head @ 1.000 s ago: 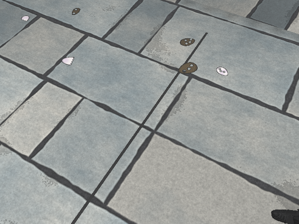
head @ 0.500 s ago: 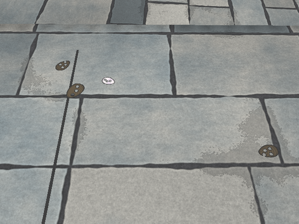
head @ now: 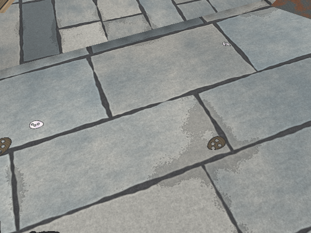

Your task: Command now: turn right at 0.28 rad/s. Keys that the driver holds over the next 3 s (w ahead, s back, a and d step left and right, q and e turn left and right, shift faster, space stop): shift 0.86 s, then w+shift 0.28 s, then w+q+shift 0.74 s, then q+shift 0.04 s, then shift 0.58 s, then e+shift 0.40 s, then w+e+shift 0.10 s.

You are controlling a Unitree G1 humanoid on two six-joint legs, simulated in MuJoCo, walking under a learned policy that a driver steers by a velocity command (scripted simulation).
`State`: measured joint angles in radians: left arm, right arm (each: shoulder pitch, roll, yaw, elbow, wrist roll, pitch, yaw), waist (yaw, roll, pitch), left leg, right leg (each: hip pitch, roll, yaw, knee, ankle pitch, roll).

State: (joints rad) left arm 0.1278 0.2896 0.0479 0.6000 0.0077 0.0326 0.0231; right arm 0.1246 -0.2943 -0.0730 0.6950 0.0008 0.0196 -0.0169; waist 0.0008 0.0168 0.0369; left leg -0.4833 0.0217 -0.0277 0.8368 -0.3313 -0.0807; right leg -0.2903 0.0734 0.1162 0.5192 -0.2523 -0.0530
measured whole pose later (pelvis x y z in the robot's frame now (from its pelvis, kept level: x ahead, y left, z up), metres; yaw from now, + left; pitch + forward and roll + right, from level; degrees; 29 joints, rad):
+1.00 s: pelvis +0.04 +0.05 +0.00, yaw -3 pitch +0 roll -1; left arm 0.25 0.24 0.06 0.88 -0.03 -0.02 0.02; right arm 0.31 -0.25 -0.03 0.81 0.01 -0.04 -0.03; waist -0.01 0.01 -0.01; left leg -0.17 -0.02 0.01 0.46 -0.30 0.07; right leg -0.35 0.00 0.04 0.88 -0.44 -0.01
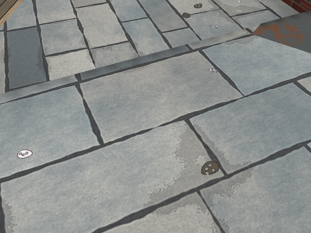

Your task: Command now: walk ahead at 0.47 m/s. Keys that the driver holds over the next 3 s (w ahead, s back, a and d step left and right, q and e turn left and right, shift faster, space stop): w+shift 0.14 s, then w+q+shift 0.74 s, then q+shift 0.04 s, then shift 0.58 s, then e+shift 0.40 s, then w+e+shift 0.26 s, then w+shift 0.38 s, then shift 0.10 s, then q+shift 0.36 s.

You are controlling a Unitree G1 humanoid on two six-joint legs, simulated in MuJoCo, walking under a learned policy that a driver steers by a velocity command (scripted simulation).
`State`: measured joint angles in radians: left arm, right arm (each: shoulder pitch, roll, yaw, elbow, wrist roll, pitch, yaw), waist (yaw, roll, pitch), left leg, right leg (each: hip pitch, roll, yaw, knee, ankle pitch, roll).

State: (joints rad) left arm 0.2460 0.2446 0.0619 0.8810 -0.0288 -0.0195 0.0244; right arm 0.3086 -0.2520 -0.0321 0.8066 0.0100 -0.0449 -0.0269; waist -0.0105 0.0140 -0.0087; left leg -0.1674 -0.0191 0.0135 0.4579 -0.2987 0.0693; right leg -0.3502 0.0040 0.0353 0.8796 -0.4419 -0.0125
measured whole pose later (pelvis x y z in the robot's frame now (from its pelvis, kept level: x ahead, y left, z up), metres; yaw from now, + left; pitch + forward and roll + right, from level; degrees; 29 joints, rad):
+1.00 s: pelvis +0.58 +0.10 -0.01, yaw +38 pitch +1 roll +0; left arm 0.00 0.25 -0.01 0.61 0.06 -0.08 -0.02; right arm 0.45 -0.29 -0.07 0.86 0.01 -0.05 0.00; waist -0.07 -0.01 0.06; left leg -0.02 -0.20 -0.12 0.36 -0.33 0.18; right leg -0.75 -0.14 0.07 0.84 -0.06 0.05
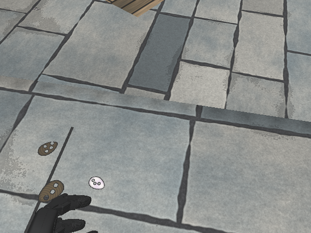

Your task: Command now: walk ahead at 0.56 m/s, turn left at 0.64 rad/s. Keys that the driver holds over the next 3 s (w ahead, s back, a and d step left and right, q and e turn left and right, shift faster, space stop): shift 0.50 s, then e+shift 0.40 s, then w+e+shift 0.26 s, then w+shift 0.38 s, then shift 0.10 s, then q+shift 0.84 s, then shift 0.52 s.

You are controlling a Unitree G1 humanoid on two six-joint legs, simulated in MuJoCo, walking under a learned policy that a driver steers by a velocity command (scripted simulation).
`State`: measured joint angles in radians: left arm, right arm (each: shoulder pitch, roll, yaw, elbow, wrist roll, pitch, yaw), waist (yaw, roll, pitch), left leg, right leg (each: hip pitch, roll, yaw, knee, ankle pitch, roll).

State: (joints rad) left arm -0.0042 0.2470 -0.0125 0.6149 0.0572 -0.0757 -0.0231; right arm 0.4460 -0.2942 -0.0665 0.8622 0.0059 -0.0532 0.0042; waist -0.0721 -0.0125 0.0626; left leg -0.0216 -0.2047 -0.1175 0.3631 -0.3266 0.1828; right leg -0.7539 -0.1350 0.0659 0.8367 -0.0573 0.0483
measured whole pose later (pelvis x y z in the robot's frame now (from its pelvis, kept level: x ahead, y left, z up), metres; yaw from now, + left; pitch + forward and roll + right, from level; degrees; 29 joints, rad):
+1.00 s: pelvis +0.28 -0.08 +0.01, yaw -11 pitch +3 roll +2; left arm 0.27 0.30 0.07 0.66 -0.03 0.00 0.00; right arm 0.11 -0.29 -0.08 0.70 0.00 -0.02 -0.04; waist 0.02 0.02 0.01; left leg -0.55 0.00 -0.06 1.09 -0.39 -0.04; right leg -0.34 0.06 0.06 0.54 -0.26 -0.09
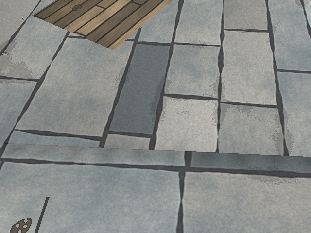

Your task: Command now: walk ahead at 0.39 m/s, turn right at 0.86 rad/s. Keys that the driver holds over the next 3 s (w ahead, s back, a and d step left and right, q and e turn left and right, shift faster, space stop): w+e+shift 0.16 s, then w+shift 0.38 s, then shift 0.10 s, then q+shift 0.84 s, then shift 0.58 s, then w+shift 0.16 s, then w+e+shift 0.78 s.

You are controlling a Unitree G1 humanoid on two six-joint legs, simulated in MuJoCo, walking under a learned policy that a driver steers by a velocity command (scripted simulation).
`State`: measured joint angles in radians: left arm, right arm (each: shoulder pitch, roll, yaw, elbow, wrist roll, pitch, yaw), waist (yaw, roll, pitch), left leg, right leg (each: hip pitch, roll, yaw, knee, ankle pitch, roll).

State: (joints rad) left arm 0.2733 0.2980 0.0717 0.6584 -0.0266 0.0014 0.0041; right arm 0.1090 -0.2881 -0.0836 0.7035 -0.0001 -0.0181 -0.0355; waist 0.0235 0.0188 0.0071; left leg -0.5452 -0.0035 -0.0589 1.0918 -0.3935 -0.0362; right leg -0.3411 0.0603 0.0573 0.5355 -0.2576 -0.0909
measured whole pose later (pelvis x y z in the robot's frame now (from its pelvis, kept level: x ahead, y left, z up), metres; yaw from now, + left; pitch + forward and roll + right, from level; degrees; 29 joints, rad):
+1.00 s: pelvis +0.45 -0.11 +0.01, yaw -8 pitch +3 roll -2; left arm 0.25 0.28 0.06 0.76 0.07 -0.11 0.04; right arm 0.16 -0.26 0.00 0.73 -0.06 -0.09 0.10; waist 0.01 0.00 0.00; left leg -0.65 0.11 0.03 0.94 -0.29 -0.03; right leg -0.18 -0.01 -0.21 0.26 -0.13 -0.04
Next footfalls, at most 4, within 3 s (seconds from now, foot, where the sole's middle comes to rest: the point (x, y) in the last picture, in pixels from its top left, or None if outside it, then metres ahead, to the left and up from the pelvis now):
0.30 left None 0.20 0.11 -0.77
0.72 right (231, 230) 0.47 -0.22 -0.77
1.20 left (165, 196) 0.62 0.05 -0.77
1.66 right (212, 182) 0.69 -0.17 -0.77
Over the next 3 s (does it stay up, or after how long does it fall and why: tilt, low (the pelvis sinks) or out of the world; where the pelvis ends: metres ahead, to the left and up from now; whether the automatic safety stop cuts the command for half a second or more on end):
stays up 1.13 -0.06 -0.14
